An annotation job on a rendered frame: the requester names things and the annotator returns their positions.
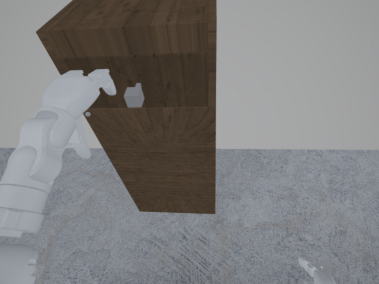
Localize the left robot forearm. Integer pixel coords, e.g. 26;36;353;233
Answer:
0;106;76;238

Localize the right robot hand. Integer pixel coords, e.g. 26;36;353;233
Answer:
298;257;336;284

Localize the drawer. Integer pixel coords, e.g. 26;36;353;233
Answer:
61;52;209;108

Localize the left robot upper arm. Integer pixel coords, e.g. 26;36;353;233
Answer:
0;243;39;284

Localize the cabinet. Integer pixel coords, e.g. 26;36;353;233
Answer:
36;0;217;214

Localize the left robot hand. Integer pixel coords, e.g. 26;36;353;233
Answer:
42;69;116;159

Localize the handle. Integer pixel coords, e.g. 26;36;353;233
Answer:
124;83;144;108

